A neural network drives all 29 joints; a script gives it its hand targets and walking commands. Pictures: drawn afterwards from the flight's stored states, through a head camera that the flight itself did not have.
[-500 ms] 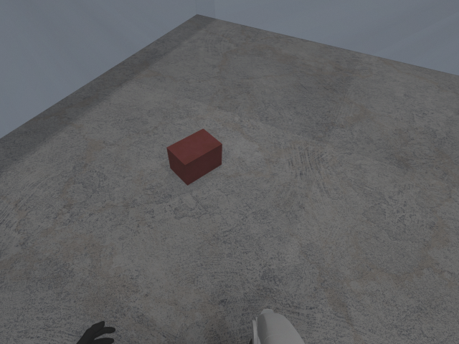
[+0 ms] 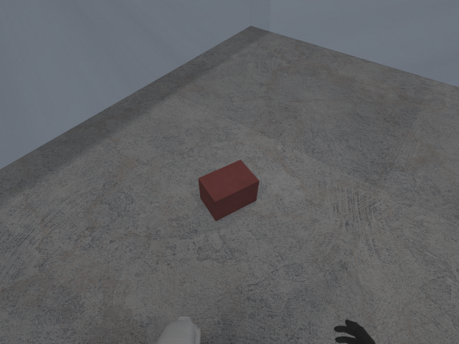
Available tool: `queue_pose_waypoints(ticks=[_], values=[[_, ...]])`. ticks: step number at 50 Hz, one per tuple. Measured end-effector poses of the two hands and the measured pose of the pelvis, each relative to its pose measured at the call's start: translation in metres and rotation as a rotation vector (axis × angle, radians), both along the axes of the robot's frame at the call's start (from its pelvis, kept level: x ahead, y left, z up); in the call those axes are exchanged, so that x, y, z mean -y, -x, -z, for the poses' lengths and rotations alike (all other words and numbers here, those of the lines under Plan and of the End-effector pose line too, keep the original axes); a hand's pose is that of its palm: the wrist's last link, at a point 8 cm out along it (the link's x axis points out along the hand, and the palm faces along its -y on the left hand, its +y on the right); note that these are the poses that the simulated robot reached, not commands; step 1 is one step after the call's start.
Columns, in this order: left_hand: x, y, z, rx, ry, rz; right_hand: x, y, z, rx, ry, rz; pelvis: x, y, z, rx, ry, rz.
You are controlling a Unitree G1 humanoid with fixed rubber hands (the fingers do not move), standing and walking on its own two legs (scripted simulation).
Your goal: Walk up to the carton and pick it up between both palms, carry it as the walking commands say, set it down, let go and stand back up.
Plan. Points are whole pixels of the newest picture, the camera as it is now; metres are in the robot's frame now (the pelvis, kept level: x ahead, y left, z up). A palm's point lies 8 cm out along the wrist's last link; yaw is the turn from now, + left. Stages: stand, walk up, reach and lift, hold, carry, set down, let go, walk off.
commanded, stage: walk up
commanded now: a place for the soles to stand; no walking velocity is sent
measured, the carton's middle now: (228, 189) +0.95 +0.04 -0.68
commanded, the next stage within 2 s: none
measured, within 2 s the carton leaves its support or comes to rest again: neither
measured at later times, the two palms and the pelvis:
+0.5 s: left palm (144, 226) +0.38 +0.22 -0.10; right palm (373, 334) +0.18 -0.27 -0.13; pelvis +0.23 -0.01 -0.01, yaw -2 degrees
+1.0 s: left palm (136, 218) +0.43 +0.26 -0.15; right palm (328, 189) +0.51 -0.24 -0.11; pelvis +0.42 +0.01 -0.02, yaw +1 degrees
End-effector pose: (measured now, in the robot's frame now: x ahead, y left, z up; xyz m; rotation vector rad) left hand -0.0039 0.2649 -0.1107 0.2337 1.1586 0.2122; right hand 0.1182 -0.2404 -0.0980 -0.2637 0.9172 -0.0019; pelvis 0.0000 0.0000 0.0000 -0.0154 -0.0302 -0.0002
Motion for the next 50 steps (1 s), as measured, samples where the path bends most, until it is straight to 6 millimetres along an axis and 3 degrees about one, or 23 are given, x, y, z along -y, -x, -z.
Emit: queue_pose_waypoints(ticks=[4,6,9,12,19,23,26,29,33,38,42,46,50], values=[[-0.018,-0.018,0.022,-0.073,0.026,-0.017,-0.022,-0.062,0.0,0.069,0.024,-0.018,-0.02,-0.046,0.014,0.005,0.005,-0.01],[-0.025,-0.038,0.037,-0.098,0.04,0.008,-0.026,-0.078,0.009,0.084,0.048,0.016,-0.029,-0.065,0.026,0.002,0.004,-0.011],[-0.028,-0.092,0.038,-0.062,0.054,0.053,-0.024,-0.071,0.011,0.01,0.067,0.091,-0.031,-0.088,0.023,0.009,-0.006,-0.002],[-0.024,-0.158,0.025,0.02,0.063,0.111,-0.018,-0.055,0.006,-0.078,0.084,0.151,-0.031,-0.112,0.011,0.005,-0.01,0.013],[0.008,-0.291,-0.003,0.168,0.095,0.212,-0.001,-0.033,0.004,-0.245,0.081,0.247,-0.02,-0.172,-0.003,-0.002,-0.017,0.026],[0.034,-0.356,-0.009,0.232,0.09,0.251,0.015,-0.044,0.017,-0.312,0.063,0.275,-0.004,-0.211,0.003,0.004,-0.025,0.031],[0.044,-0.392,-0.002,0.284,0.05,0.247,0.03,-0.069,0.037,-0.343,0.053,0.253,0.012,-0.242,0.02,0.007,-0.034,0.025],[0.043,-0.395,0.003,0.254,0.023,0.172,0.037,-0.116,0.046,-0.32,0.043,0.206,0.019,-0.263,0.024,0.016,-0.024,0.018],[0.034,-0.372,-0.001,0.139,0.004,0.084,0.035,-0.206,0.032,-0.194,0.027,0.121,0.02,-0.291,0.011,0.017,-0.021,0.001],[0.022,-0.345,-0.001,0.013,0.009,0.0,0.017,-0.305,0.01,-0.063,0.005,0.031,0.016,-0.329,-0.001,0.007,-0.015,-0.015],[0.012,-0.341,0.011,-0.075,0.038,-0.044,-0.003,-0.366,0.001,0.008,0.005,-0.003,0.006,-0.363,0.003,0.009,-0.01,-0.024],[0.003,-0.366,0.036,-0.125,0.065,-0.013,-0.011,-0.404,0.01,0.064,0.045,0.033,-0.008,-0.397,0.022,0.008,0.001,-0.023],[0.002,-0.429,0.037,-0.077,0.068,0.041,-0.001,-0.395,0.009,-0.025,0.086,0.111,-0.007,-0.42,0.017,0.011,-0.005,-0.009]])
